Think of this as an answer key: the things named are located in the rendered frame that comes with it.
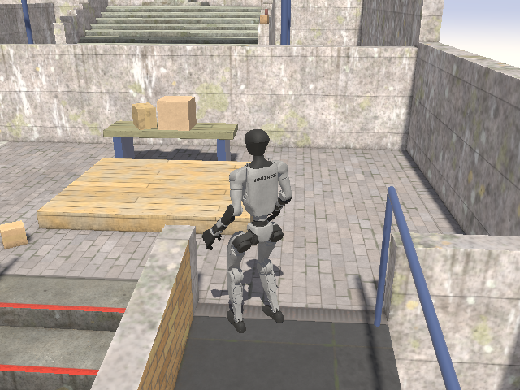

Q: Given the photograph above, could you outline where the robot left upper arm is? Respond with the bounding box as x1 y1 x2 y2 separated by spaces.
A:
229 167 247 216

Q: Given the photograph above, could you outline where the robot right forearm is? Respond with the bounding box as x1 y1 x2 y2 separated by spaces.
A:
275 197 292 211

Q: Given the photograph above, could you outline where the robot right foot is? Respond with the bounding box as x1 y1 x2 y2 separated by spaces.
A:
262 305 284 323

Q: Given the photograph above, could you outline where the robot right upper arm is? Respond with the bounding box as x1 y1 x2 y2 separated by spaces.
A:
272 160 293 201

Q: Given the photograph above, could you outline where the robot left forearm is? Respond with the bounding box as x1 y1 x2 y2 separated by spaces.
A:
210 205 235 236

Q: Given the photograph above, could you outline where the robot left shin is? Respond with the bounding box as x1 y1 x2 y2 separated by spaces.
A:
227 271 243 323

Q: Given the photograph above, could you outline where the right robot hand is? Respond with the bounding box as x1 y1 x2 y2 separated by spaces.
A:
266 210 280 222

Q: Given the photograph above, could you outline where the left robot hand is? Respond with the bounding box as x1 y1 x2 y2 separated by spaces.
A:
202 229 222 250

